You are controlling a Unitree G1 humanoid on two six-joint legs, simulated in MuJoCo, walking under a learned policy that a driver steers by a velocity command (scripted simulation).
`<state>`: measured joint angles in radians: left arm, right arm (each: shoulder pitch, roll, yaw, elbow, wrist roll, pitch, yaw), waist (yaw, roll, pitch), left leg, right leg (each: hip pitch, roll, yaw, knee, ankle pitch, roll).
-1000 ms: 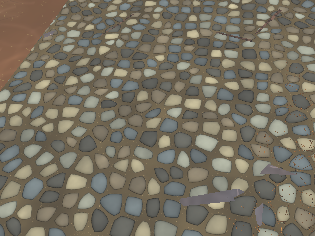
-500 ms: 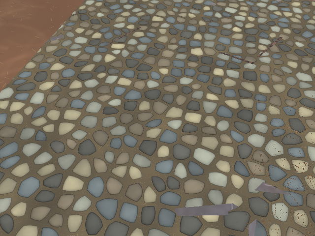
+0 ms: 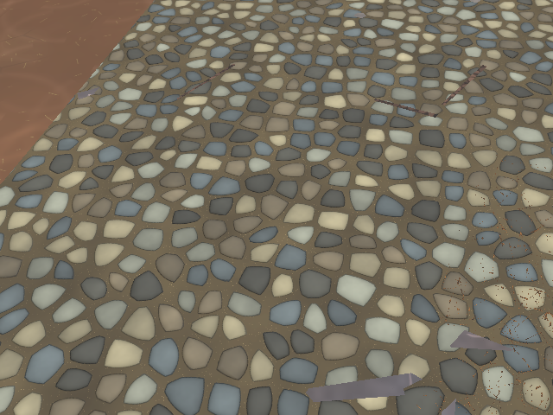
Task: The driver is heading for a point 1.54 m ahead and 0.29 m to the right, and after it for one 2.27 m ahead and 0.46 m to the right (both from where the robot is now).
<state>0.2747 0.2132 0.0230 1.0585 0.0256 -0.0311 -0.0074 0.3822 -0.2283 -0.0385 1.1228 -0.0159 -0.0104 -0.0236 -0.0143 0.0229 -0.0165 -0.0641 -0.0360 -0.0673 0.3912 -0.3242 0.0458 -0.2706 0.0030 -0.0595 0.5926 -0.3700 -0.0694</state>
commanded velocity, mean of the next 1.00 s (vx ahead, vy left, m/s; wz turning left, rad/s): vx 0.46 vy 0.00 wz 0.00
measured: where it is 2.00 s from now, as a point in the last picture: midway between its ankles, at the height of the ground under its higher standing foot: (307, 246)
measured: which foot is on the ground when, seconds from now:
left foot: down 0.00-0.02, up 0.04-0.48, down 0.50-1.00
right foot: down 0.00-0.50, up 0.52-1.00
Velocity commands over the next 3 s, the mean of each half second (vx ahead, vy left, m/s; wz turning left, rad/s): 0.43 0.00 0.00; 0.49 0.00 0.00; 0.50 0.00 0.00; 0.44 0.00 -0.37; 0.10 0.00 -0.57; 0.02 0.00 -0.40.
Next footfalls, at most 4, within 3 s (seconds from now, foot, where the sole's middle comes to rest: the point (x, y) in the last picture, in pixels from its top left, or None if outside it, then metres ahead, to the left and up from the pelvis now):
0.50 left None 0.40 0.04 -0.78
1.04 right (342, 352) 0.71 -0.12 -0.78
1.58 left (272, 263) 1.02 0.06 -0.78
2.08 right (332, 212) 1.22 -0.14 -0.78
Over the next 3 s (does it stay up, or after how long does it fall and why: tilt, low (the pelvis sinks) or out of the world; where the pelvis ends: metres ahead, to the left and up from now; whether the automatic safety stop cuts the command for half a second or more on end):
stays up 1.16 0.00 0.01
